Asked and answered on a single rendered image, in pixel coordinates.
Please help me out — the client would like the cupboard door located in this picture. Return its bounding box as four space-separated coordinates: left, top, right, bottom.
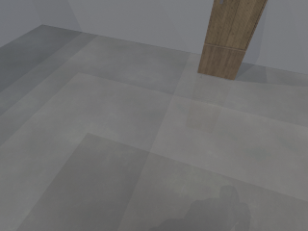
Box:
207 0 265 49

